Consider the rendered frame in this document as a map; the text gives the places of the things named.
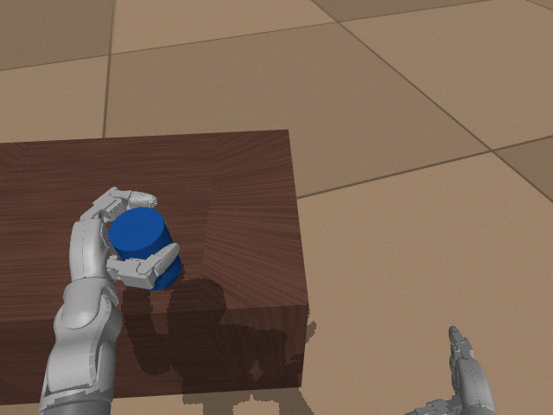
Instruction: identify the right robot hand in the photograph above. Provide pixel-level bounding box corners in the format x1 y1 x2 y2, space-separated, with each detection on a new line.
404 326 496 415

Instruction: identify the can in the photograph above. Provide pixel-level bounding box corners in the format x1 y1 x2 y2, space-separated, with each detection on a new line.
108 207 181 291

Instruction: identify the left robot arm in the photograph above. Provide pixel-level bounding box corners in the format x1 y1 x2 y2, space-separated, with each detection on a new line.
38 277 123 415

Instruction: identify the left robot hand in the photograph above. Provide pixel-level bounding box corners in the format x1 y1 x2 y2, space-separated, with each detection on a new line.
69 187 180 290

